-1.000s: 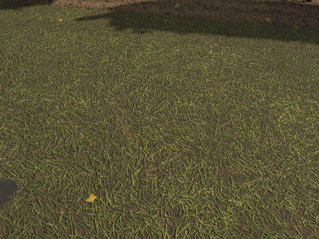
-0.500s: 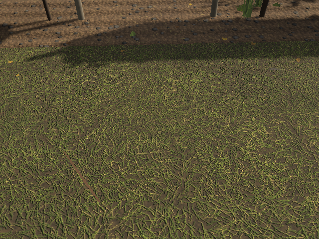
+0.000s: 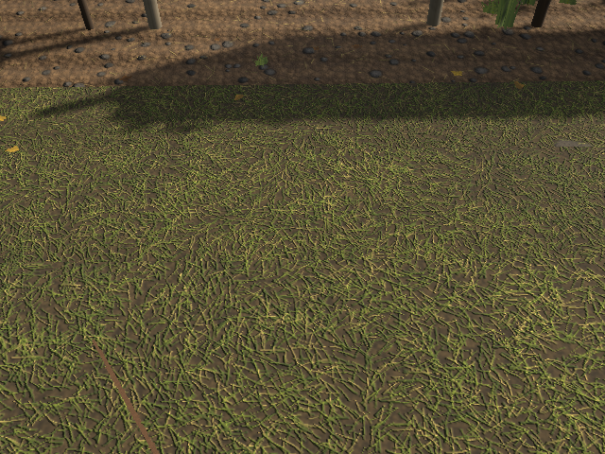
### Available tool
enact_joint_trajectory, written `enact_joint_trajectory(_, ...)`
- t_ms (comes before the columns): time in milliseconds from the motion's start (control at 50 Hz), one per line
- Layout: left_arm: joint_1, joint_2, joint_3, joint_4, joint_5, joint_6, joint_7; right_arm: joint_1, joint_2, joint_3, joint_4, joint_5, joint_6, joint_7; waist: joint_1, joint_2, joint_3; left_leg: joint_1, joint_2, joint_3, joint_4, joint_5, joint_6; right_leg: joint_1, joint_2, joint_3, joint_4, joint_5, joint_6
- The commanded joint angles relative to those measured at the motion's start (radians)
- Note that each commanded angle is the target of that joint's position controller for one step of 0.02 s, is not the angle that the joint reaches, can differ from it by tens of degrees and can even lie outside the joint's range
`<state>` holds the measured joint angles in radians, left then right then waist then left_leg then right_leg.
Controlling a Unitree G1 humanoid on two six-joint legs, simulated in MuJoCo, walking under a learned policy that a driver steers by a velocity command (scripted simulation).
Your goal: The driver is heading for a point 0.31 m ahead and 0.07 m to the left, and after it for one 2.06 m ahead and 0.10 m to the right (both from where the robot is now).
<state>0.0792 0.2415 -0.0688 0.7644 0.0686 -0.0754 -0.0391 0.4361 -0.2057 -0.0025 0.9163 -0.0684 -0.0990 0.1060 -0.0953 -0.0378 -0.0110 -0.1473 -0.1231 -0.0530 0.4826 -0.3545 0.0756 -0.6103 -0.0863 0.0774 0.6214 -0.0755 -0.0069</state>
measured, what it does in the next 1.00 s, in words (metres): goes down: right foot, then left foot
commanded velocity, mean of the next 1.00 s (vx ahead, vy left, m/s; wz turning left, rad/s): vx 0.40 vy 0.00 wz -0.04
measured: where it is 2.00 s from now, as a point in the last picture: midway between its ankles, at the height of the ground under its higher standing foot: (304, 360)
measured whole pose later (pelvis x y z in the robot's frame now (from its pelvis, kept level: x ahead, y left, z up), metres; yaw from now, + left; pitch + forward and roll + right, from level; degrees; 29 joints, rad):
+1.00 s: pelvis +0.52 +0.00 -0.12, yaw -4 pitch +0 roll +7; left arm 0.10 0.25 0.03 0.83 0.11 -0.04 -0.07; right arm 0.58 -0.15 0.03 0.98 -0.06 -0.09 -0.04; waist -0.13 -0.10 0.00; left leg -0.07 0.05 0.28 1.06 -0.88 -0.07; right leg -0.44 -0.14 -0.02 0.36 0.46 -0.06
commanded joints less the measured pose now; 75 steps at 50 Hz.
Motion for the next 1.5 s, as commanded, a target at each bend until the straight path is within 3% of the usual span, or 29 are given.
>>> enact_joint_trajectory(20, -0.009, 0.136, 0.039, -0.05, 0.002, -0.036, 0.014, -0.048, -0.203, -0.059, -0.09, -0.008, -0.012, 0.001, 0.074, 0.049, 0.02, -0.209, 0.233, -0.282, -0.078, 0.352, 0.183, 0.296, 0.078, -0.074, -0.05, 0.084, -0.039)
enact_joint_trajectory(60, 0.2, 0.222, 0.081, -0.007, -0.02, -0.063, 0.031, -0.144, -0.163, -0.054, -0.141, -0.018, -0.025, -0.006, 0.204, -0.013, -0.056, -0.391, 0.145, -0.214, 0.18, 0.381, 0.069, 0.635, -0.003, 0.004, -0.017, 0.131, -0.165)
enact_joint_trajectory(80, 0.446, 0.275, 0.096, 0.024, -0.031, -0.067, 0.039, -0.053, -0.036, -0.024, -0.171, -0.02, -0.041, -0.017, 0.242, -0.219, -0.327, -0.544, -0.016, -0.049, 0.521, 0.039, -0.037, 1.034, -0.264, 0.323, -0.097, 0.347, -0.408)
enact_joint_trajectory(100, 0.531, 0.244, 0.087, 0.058, -0.027, -0.051, 0.03, -0.052, -0.008, -0.016, -0.169, 0.002, -0.042, -0.017, 0.255, -0.27, -0.363, -0.761, -0.013, -0.042, 0.751, -0.286, -0.045, 1.098, -0.384, 0.663, -0.258, -0.028, -0.448)
enact_joint_trajectory(120, 0.437, 0.2, 0.09, 0.043, -0.027, -0.054, 0.039, -0.136, -0.075, -0.033, -0.151, 0.002, -0.033, -0.037, 0.252, -0.099, -0.099, -0.83, 0.081, -0.059, 0.837, -0.173, -0.029, 0.847, -0.329, 0.568, -0.319, -0.336, -0.325)
enact_joint_trajectory(180, 0.22, 0.021, 0.043, 0.009, -0.049, -0.048, 0.056, -0.127, -0.046, -0.026, -0.113, -0.033, -0.01, -0.082, 0.135, -0.041, -0.025, -0.611, 0.216, -0.027, 0.712, 0.002, -0.033, 0.528, -0.246, 0.282, -0.425, -0.266, -0.238)
enact_joint_trajectory(260, 0.199, 0.088, 0.08, 0.021, -0.019, -0.065, 0.082, -0.254, -0.036, -0.015, -0.154, -0.005, -0.001, -0.035, 0.144, -0.001, -0.001, -0.545, 0.241, 0.027, 0.507, 0.113, -0.066, 0.511, -0.206, 0.042, -0.514, -0.028, -0.228)
enact_joint_trajectory(340, 0.245, 0.093, 0.09, 0.091, 0.008, -0.053, 0.01, -0.289, -0.05, -0.015, -0.188, -0.004, 0.007, -0.007, 0.119, -0.025, 0.033, -0.349, 0.204, 0.058, 0.348, 0.325, -0.065, 0.342, -0.131, -0.096, -0.493, 0.107, -0.227)
enact_joint_trajectory(440, 0.237, 0.153, 0.114, 0.126, 0.027, -0.057, -0.026, -0.29, -0.11, -0.027, -0.248, -0.021, 0.017, -0.049, 0.102, -0.037, 0.04, -0.242, 0.196, 0.0, 0.336, 0.255, -0.042, 0.401, -0.198, 0.002, -0.364, 0.036, -0.245)
enact_joint_trajectory(480, 0.278, 0.188, 0.123, 0.145, -0.032, -0.04, -0.024, -0.336, -0.13, -0.041, -0.269, 0.005, 0.008, -0.06, 0.123, -0.01, 0.049, -0.091, 0.134, 0.138, 0.041, 0.165, -0.021, 0.417, -0.149, -0.013, -0.266, 0.014, -0.248)
enact_joint_trajectory(520, 0.309, 0.131, 0.112, 0.148, 0.008, -0.047, -0.037, -0.066, -0.206, -0.081, -0.213, 0.012, -0.013, -0.083, 0.009, 0.129, -0.145, 0.37, 0.248, -0.004, 0.039, 0.391, 0.136, 0.185, -0.009, -0.105, 0.198, 0.019, -0.146)
enact_joint_trajectory(540, 0.436, -0.045, 0.065, 0.113, 0.01, -0.07, -0.042, 0.089, -0.254, -0.083, -0.192, 0.017, -0.017, -0.084, 0.013, 0.329, -0.34, 0.681, 0.515, -0.434, -0.064, 0.491, 0.403, -0.119, 0.148, -0.105, 0.507, -0.55, -0.064)
enact_joint_trajectory(580, 0.217, 0.079, 0.105, 0.087, -0.028, -0.069, -0.034, 0.065, -0.169, -0.086, -0.137, 0.002, -0.022, -0.082, -0.023, 0.127, 0.007, 0.349, 0.516, -0.367, -0.185, 0.261, 0.285, -0.291, 0.063, 0.02, 0.697, -0.436, -0.096)
enact_joint_trajectory(620, 0.225, 0.062, 0.106, 0.083, 0.001, -0.052, -0.009, -0.028, -0.043, -0.038, -0.145, 0.021, -0.014, -0.086, 0.06, 0.093, 0.023, 0.158, 0.477, -0.198, -0.214, 0.291, 0.237, -0.187, -0.008, 0.035, 0.648, -0.31, -0.099)
enact_joint_trajectory(720, 0.219, -0.02, 0.079, 0.062, 0.029, -0.016, -0.066, -0.19, 0.026, -0.013, -0.18, -0.037, -0.021, -0.151, 0.116, 0.055, 0.024, -0.058, 0.328, 0.094, -0.164, 0.377, 0.109, -0.065, -0.043, 0.033, 0.344, 0.187, -0.05)
enact_joint_trajectory(800, 0.153, 0.006, 0.089, 0.043, 0.021, -0.002, -0.065, -0.058, -0.038, -0.01, -0.132, -0.037, -0.034, -0.158, 0.066, 0.065, 0.031, -0.245, 0.27, 0.196, 0.046, 0.166, 0.081, 0.123, -0.026, -0.063, 0.042, 0.699, -0.038)
enact_joint_trajectory(980, -0.023, 0.067, 0.112, 0.037, 0.046, 0.03, -0.031, 0.198, -0.083, 0.005, 0.045, 0.016, 0.011, -0.15, -0.019, 0.002, 0.187, -0.05, 0.389, 0.093, 0.36, -0.075, -0.021, 0.156, -0.051, -0.123, -0.3, 0.499, -0.048)
enact_joint_trajectory(1020, 0.388, 0.156, 0.17, 0.166, 0.009, 0.015, 0.002, 0.103, -0.14, -0.005, 0.054, -0.029, 0.043, -0.101, 0.182, -0.093, 0.062, -0.24, 0.325, 0.178, 0.734, -0.064, -0.091, 0.707, -0.017, -0.151, -0.397, 0.742, -0.084)
enact_joint_trajectory(1040, 0.507, 0.313, 0.221, 0.17, 0.003, 0.012, 0.019, 0.176, -0.027, 0.022, 0.032, -0.014, 0.041, -0.065, 0.184, -0.301, -0.191, -0.523, 0.179, 0.254, 1.155, -0.485, -0.196, 1.199, -0.128, -0.061, -0.121, 1.247, -0.266)
enact_joint_trajectory(1060, 0.535, 0.353, 0.223, 0.162, -0.013, 0.006, 0.013, 0.116, -0.013, 0.032, -0.059, 0.008, 0.041, -0.044, 0.184, -0.258, -0.55, -0.597, 0.146, 0.152, 1.44, -0.633, -0.239, 1.456, -0.277, 0.123, 0.1, 1.44, -0.425)
enact_joint_trajectory(1080, 0.521, 0.263, 0.209, 0.129, 0.019, 0.005, 0.015, -0.105, -0.081, 0.012, -0.124, 0.044, 0.031, -0.048, 0.273, -0.089, -0.423, -0.766, 0.153, 0.086, 1.539, -0.612, -0.236, 1.349, -0.303, 0.203, 0.039, 1.329, -0.404)
enact_joint_trajectory(1120, 0.303, 0.242, 0.195, 0.083, 0.016, -0.003, 0.021, -0.198, -0.142, -0.012, -0.17, 0.022, -0.006, -0.079, 0.155, 0.025, -0.09, -0.737, 0.252, 0.089, 1.315, -0.466, -0.166, 0.755, -0.193, 0.098, -0.145, 0.81, -0.295)
enact_joint_trajectory(1140, 0.215, 0.22, 0.18, 0.031, -0.045, -0.022, 0.008, -0.061, -0.087, -0.006, -0.176, 0.006, -0.029, -0.128, 0.028, -0.062, -0.103, -0.629, 0.282, -0.031, 1.06, -0.264, -0.172, 0.545, -0.277, 0.146, -0.147, 0.917, -0.36)
enact_joint_trajectory(1160, 0.196, 0.206, 0.175, 0.009, -0.034, -0.033, -0.011, -0.059, -0.115, -0.016, -0.163, 0.031, -0.024, -0.143, 0.006, -0.082, -0.032, -0.567, 0.271, -0.013, 1.016, -0.229, -0.184, 0.381, -0.295, 0.189, -0.2, 0.914, -0.409)
enact_joint_trajectory(1200, 0.137, 0.227, 0.176, -0.04, -0.037, -0.059, -0.024, -0.015, -0.122, -0.031, -0.113, 0.025, -0.011, -0.132, -0.017, 0.055, -0.052, -0.316, 0.229, 0.027, 0.63, 0.058, -0.18, 0.139, -0.173, 0.153, -0.319, 0.605, -0.386)
enact_joint_trajectory(1240, 0.159, 0.252, 0.185, -0.062, -0.011, -0.053, -0.024, -0.042, -0.097, -0.025, -0.086, 0.034, 0.012, -0.11, 0.012, -0.027, -0.093, -0.279, 0.194, 0.053, 0.493, 0.152, -0.168, 0.189, -0.141, 0.157, -0.301, 0.745, -0.387)
enact_joint_trajectory(1340, 0.112, 0.126, 0.16, -0.095, -0.06, -0.021, -0.046, -0.144, -0.093, -0.015, -0.072, 0.016, 0.069, -0.093, 0.031, 0.042, -0.072, -0.211, 0.265, -0.017, 0.218, 0.217, -0.165, 0.256, -0.189, 0.223, -0.292, 0.29, -0.293)
enact_joint_trajectory(1400, 0.232, 0.134, 0.157, -0.028, -0.065, 0.009, -0.081, -0.186, -0.158, -0.043, -0.064, 0.017, 0.029, -0.051, 0.098, 0.039, -0.031, -0.128, 0.192, 0.101, 0.136, 0.145, -0.097, 0.211, -0.05, 0.191, -0.269, -0.481, -0.195)
enact_joint_trajectory(1500, 0.11, 0.112, 0.136, -0.076, -0.022, -0.011, 0.024, -0.289, -0.234, -0.077, -0.134, 0.065, -0.045, -0.08, 0.092, 0.111, 0.001, -0.174, 0.306, -0.262, -0.246, -0.24, 0.211, 0.288, 0.112, -0.052, -0.064, -0.447, -0.067)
